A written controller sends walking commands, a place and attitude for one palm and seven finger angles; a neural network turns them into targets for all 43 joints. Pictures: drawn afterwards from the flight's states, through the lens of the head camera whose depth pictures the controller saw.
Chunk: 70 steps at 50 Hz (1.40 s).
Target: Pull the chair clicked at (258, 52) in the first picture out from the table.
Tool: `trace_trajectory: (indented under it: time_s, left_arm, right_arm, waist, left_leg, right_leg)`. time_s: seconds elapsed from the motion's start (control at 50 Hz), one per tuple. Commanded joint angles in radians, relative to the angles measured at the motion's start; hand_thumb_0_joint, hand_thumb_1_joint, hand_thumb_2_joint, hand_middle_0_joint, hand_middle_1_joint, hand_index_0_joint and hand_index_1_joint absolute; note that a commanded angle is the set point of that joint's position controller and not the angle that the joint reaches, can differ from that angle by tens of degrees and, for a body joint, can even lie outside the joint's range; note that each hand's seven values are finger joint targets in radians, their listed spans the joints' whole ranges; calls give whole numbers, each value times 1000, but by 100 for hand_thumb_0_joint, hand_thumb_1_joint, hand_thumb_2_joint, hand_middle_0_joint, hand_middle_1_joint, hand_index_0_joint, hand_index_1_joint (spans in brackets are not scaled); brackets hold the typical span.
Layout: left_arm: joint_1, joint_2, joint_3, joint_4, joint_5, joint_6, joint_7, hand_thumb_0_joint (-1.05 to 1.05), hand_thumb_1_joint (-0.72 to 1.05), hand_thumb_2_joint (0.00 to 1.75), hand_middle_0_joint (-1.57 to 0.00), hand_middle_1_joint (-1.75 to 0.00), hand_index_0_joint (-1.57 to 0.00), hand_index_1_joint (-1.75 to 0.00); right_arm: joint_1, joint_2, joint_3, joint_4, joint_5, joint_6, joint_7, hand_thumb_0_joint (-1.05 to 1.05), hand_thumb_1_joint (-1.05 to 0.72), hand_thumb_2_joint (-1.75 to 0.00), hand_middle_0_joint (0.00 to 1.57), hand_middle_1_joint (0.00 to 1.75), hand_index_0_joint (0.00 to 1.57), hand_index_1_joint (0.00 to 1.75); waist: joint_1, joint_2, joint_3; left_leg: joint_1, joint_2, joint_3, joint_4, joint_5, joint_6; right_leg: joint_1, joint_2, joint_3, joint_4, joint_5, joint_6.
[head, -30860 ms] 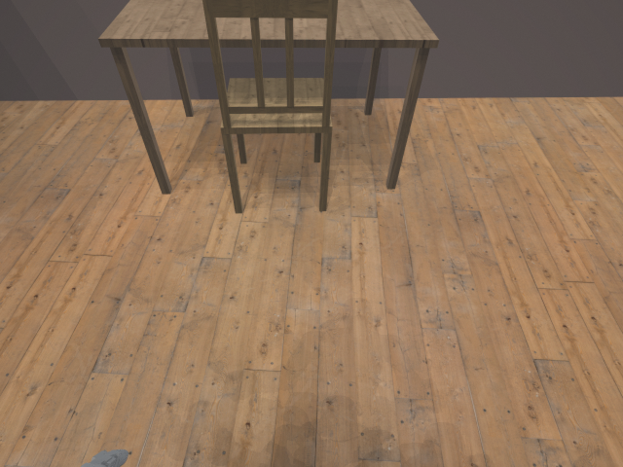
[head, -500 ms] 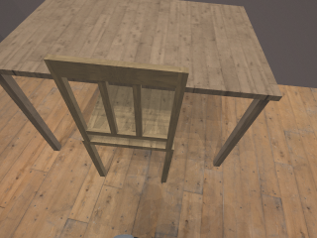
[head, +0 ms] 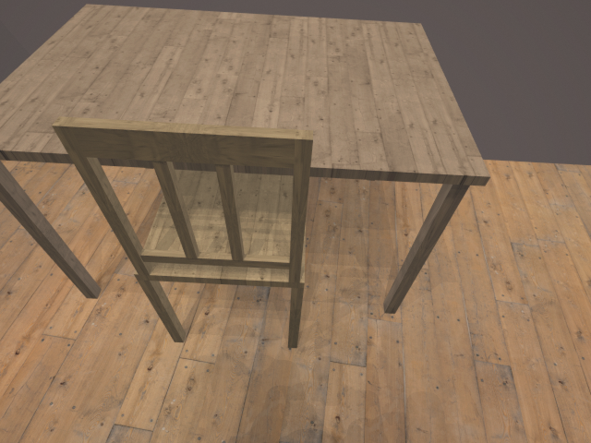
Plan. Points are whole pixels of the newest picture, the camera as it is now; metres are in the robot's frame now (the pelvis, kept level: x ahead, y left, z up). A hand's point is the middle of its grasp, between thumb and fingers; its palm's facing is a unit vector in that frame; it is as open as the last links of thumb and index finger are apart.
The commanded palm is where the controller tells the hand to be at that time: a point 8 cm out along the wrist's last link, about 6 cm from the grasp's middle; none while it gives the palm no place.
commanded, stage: come to a stop and stand still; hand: left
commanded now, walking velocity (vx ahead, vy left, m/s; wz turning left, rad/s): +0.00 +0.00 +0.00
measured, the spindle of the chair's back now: (179, 213) +0.54 +0.25 -0.08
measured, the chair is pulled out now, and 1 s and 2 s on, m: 0.00 0.00 0.00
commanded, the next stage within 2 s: look again from close up in 0.78 s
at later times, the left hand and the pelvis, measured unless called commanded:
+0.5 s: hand out of the picture +0.03 +0.16 -0.18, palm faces +0.03 -0.99 -0.15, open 7.4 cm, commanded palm none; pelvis +0.03 +0.00 +0.00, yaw +0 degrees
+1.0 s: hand out of the picture +0.04 +0.18 -0.18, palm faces -0.02 -0.98 -0.19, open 7.4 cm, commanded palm none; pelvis +0.04 +0.01 -0.01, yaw -1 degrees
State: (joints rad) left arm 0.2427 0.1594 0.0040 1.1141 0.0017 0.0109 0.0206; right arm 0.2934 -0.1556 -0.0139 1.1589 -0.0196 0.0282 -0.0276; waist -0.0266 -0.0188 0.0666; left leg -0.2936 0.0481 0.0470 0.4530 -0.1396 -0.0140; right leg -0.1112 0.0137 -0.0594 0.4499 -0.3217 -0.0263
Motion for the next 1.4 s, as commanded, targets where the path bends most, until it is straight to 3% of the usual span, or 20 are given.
trace_trajectory:
  time_s: [0.0,0.02,0.18,0.42,0.56,0.84,0.86,0.88,0.9,0.92,0.96,1.02,1.06,1.1,1.12,1.18,1.3,1.38]
  left_arm:
    - [65,91,17,-19,-4,-15,13,0,90,90,-20,-30,-20,-30]
    - [68,90,17,-19,-4,-14,14,0,90,90,-20,-30,-20,-30]
    - [83,75,15,-11,-3,-17,21,0,90,90,-20,-30,-20,-30]
    - [108,72,13,-3,3,-22,22,0,90,90,-20,-30,-20,-30]
    - [114,77,11,2,3,-25,22,0,90,90,-20,-30,-20,-30]
    - [119,86,11,2,3,-23,21,0,90,90,-20,-30,-20,-30]
    - [194,92,4,-2,29,-60,62,0,90,90,-20,-30,-20,-30]
    - [130,138,15,-54,26,-67,56,0,90,90,-20,-30,-20,-30]
    - [105,126,11,-68,20,-68,48,0,90,90,-20,-30,-20,-30]
    - [105,142,17,-79,21,-70,47,0,90,90,-20,-30,-20,-30]
    - [135,117,16,-92,12,-65,45,0,90,90,-20,-30,-20,-30]
    - [142,99,11,-102,11,-44,42,0,90,90,-20,-30,-20,-30]
    - [134,101,10,-107,11,-31,38,0,90,90,-20,-30,-20,-30]
    - [128,102,9,-110,10,-23,35,0,90,90,-20,-30,-20,-30]
    - [136,99,9,-112,14,-23,33,0,90,90,-20,-30,-20,-30]
    - [117,112,9,-117,12,-16,27,0,90,90,-20,-30,-20,-30]
    - [131,120,8,-111,13,-18,20,0,90,90,-20,-30,-20,-30]
    - [142,124,6,-99,13,-26,18,0,90,90,-20,-30,-20,-30]
  right_arm:
    - [22,-85,-5,-40,5,-29,-13,0,-90,-90,20,30,20,30]
    - [26,-85,-5,-39,7,-29,-14,0,-90,-90,20,30,20,30]
    - [31,-80,-7,-29,6,-32,-17,0,-90,-90,20,30,20,30]
    - [-5,-80,-6,-32,9,-37,-19,0,-90,-90,20,30,20,30]
    - [-23,-92,-4,-36,8,-41,-21,0,-90,-90,20,30,20,30]
    - [-20,-98,-2,-32,8,-43,-20,0,-90,-90,20,30,20,30]
    - [-105,-121,-4,-116,17,-63,-1,0,-90,-90,20,30,20,30]
    - [-25,-72,-1,-138,11,-56,9,0,-90,-90,20,30,20,30]
    - [-10,-74,-4,-128,7,-51,5,0,-90,-90,20,30,20,30]
    - [23,-89,-3,-133,2,-53,8,0,-90,-90,20,30,20,30]
    - [32,-107,-4,-150,7,-58,4,0,-90,-90,20,30,20,30]
    - [13,-116,-2,-154,8,-57,0,0,-90,-90,20,30,20,30]
    - [4,-120,-1,-159,7,-51,0,0,-90,-90,20,30,20,30]
    - [-5,-123,-1,-160,6,-47,2,0,-90,-90,20,30,20,30]
    - [-16,-118,-1,-162,6,-48,3,0,-90,-90,20,30,20,30]
    - [-15,-131,-3,-164,5,-44,8,0,-90,-90,20,30,20,30]
    - [-21,-142,-6,-159,6,-48,10,0,-90,-90,20,30,20,30]
    - [-19,-136,-4,-146,10,-54,9,0,-90,-90,20,30,20,30]
  waist:
    - [25,38,-16]
    - [28,13,-6]
    - [22,2,-26]
    - [25,9,-1]
    - [23,11,-27]
    - [29,-1,-13]
    - [55,31,6]
    - [-11,-8,-25]
    - [-9,27,-39]
    - [-10,34,-97]
    - [-1,-20,-158]
    - [19,19,-76]
    - [22,39,-11]
    - [24,20,32]
    - [33,20,51]
    - [28,34,57]
    - [34,41,-5]
    - [33,21,-41]
  left_leg:
    - [99,66,-91,-55,71,26]
    - [95,67,-94,-59,68,28]
    - [129,71,-86,-39,132,30]
    - [158,68,-80,-45,171,35]
    - [180,67,-76,-31,228,34]
    - [179,63,-79,-48,218,36]
    - [131,46,-21,190,270,20]
    - [40,27,-37,157,-12,35]
    - [46,20,-24,126,-29,41]
    - [63,19,-15,112,63,46]
    - [106,37,-38,130,233,60]
    - [93,51,-56,112,278,67]
    - [55,54,-80,72,188,71]
    - [22,56,-98,30,75,76]
    - [8,54,-101,17,47,77]
    - [-2,51,-121,-43,-100,75]
    - [32,58,-135,-90,-146,77]
    - [77,53,-110,-64,-46,74]
  right_leg:
    - [-83,-123,108,-141,95,-20]
    - [-78,-117,104,-147,92,-18]
    - [-62,-122,96,-131,189,-12]
    - [-57,-127,92,-143,245,-1]
    - [-32,-136,91,-134,338,3]
    - [-13,-136,81,-145,302,5]
    - [-109,-173,167,-141,721,45]
    - [-24,-200,132,-71,729,3]
    - [-15,-186,123,-32,706,-19]
    - [25,-164,94,13,726,-25]
    - [34,-127,73,46,654,-23]
    - [-34,-102,68,31,415,-18]
    - [-80,-87,66,11,216,-15]
    - [-107,-78,66,-7,84,-14]
    - [-112,-79,72,-19,61,-13]
    - [-136,-74,67,-21,-50,-10]
    - [-124,-83,65,-28,-37,-1]
    - [-114,-99,73,-46,29,3]
